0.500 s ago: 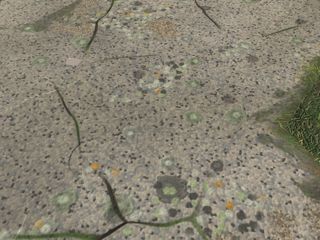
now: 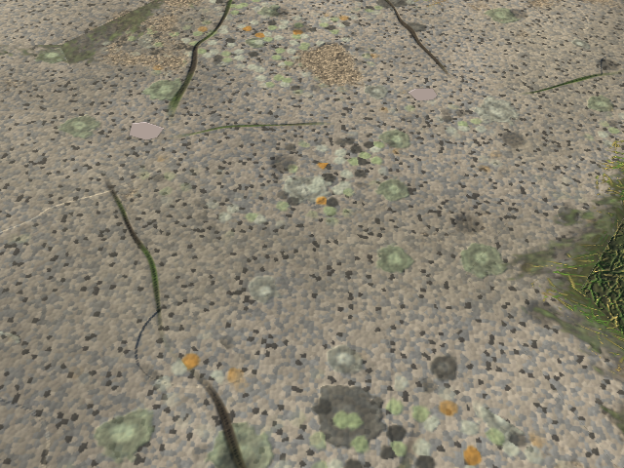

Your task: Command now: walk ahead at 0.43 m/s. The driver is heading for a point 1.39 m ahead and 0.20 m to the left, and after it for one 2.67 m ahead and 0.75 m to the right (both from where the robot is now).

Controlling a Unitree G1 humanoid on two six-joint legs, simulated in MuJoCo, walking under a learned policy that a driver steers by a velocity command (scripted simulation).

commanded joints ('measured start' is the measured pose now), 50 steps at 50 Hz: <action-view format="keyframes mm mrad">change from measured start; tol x32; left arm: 1 10 22 7 -53 7 1 -15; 13 -420 18 1 -229 -14 17 -22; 19 139 185 73 -86 20 -15 20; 50 56 88 28 -87 -26 -27 14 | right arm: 1 93 -66 4 -1 2 -24 -7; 20 320 19 30 4 40 -28 -8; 41 -384 -43 14 -227 -3 14 23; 50 -14 -154 -42 -108 3 -5 6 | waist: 1 13 80 75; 50 -59 82 -96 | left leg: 1 92 263 -313 -320 68 95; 17 290 246 -82 22 1022 72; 19 10 164 -29 533 554 46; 20 -338 -42 -41 910 -270 14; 21 -423 17 -162 954 -196 36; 42 -443 87 -7 132 193 4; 46 42 11 11 3 150 87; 48 536 490 -729 -123 34 293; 50 287 399 -564 -206 -44 216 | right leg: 1 -239 -64 14 23 94 9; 13 -241 4 -115 -482 283 13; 18 246 75 -105 -617 203 -86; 20 680 -414 684 -776 -15 -294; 25 186 -209 259 -931 192 -140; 35 246 -130 58 -990 464 -97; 45 483 -183 4 -650 1026 -72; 47 184 -95 -59 -159 598 -35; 48 -177 108 -66 203 -193 4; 50 -292 7 65 221 -49 -17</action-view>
